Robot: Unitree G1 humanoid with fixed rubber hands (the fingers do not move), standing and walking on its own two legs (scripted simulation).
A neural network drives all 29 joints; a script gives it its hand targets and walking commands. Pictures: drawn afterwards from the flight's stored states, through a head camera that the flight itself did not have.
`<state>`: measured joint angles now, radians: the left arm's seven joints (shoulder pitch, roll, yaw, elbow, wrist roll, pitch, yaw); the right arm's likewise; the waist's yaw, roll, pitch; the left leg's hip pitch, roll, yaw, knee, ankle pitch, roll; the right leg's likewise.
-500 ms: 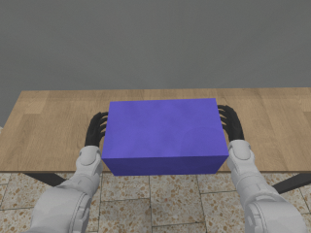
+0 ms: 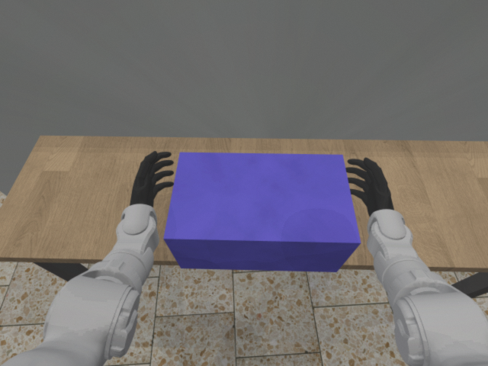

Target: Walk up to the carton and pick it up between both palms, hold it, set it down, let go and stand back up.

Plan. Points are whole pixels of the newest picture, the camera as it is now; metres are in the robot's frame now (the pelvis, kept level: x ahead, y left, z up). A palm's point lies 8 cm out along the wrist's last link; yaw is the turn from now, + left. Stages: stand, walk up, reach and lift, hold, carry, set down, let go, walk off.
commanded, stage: set down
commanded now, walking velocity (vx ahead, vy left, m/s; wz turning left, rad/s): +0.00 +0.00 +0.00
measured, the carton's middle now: (259, 213) +0.40 -0.02 -0.03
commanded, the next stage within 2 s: none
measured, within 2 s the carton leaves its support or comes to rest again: neither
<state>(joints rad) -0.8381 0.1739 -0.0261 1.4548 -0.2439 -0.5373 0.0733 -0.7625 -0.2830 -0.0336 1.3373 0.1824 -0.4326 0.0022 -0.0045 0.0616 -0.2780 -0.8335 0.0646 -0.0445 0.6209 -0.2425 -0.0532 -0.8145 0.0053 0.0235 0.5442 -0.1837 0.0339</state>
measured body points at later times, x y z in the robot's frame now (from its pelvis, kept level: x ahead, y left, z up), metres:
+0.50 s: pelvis -0.01 -0.01 +0.00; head +0.07 -0.02 +0.44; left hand +0.42 +0.20 +0.04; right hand +0.42 -0.26 +0.05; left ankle +0.00 +0.15 -0.72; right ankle +0.02 -0.14 -0.72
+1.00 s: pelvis -0.02 -0.01 +0.01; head +0.04 -0.01 +0.45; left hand +0.40 +0.20 +0.06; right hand +0.39 -0.26 +0.05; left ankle +0.00 +0.15 -0.72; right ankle +0.02 -0.14 -0.72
